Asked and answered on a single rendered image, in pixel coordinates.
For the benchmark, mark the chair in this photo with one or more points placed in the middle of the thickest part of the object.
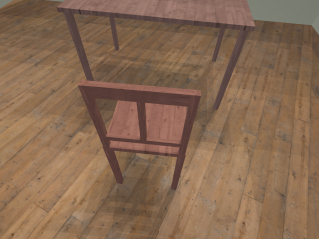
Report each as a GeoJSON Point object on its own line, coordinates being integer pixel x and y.
{"type": "Point", "coordinates": [147, 119]}

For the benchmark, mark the table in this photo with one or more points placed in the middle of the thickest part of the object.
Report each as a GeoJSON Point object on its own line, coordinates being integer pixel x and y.
{"type": "Point", "coordinates": [223, 14]}

